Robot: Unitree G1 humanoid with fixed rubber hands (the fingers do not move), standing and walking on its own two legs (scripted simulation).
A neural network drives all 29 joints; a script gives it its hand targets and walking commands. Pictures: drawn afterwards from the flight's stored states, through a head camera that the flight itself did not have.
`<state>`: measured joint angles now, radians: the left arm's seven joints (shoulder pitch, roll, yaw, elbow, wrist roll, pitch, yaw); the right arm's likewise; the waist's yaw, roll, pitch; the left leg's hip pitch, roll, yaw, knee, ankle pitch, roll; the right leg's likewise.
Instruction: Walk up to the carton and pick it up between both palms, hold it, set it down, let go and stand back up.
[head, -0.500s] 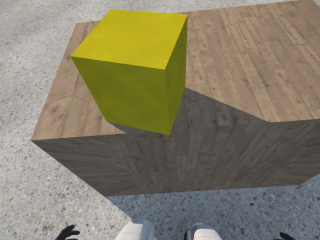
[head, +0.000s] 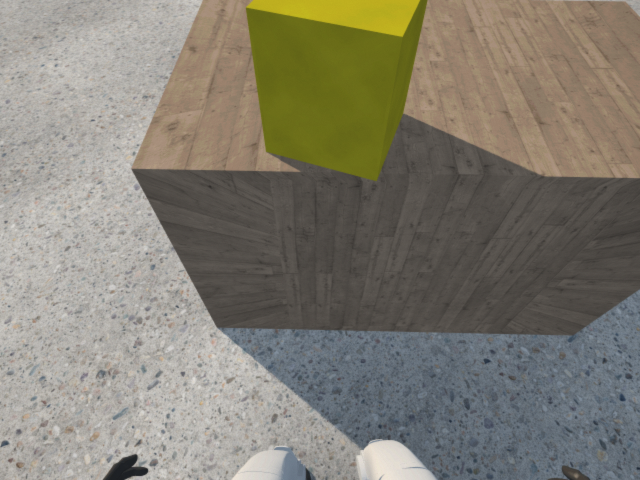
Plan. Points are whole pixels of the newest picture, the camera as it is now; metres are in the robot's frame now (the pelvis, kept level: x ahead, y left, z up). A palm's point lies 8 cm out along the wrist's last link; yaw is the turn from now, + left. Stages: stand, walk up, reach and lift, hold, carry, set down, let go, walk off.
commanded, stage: walk up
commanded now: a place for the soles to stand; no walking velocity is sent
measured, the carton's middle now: (341, 71) +0.70 -0.01 +0.10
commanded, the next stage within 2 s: none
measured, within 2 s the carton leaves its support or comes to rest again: neither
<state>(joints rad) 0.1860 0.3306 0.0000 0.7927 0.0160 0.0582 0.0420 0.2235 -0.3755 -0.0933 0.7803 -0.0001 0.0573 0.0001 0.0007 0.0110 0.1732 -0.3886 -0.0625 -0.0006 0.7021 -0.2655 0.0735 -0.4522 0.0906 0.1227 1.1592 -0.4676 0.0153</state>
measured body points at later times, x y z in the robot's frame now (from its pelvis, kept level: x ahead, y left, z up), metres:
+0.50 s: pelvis -0.07 +0.02 +0.01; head -0.05 +0.01 +0.46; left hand +0.00 +0.31 -0.10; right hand +0.04 -0.29 -0.09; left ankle -0.06 +0.11 -0.72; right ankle -0.07 -0.11 -0.70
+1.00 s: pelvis -0.05 +0.00 +0.01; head -0.03 -0.01 +0.46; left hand +0.05 +0.30 -0.10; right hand +0.07 -0.29 -0.10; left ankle -0.06 +0.11 -0.72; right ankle -0.05 -0.12 -0.72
